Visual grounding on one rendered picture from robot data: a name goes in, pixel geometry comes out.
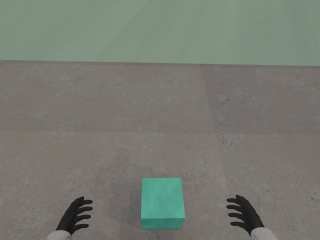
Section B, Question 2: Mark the right robot forearm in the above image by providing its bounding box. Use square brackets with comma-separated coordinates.
[250, 227, 279, 240]

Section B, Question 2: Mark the robot right hand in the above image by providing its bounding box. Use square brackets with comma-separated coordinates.
[226, 195, 265, 236]

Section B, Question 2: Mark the carton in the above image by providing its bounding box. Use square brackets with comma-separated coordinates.
[141, 178, 185, 230]

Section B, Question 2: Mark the robot left hand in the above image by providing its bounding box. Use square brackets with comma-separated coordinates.
[55, 196, 93, 235]

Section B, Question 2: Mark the left robot forearm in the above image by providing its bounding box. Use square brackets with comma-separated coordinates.
[46, 230, 71, 240]

